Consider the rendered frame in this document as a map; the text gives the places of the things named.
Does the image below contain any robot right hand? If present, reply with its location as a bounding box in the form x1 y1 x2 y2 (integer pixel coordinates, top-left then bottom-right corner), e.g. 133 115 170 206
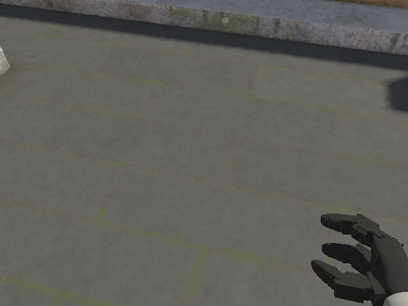
311 214 408 306

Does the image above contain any robot right forearm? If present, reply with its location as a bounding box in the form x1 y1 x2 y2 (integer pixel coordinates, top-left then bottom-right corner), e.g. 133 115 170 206
383 292 408 306

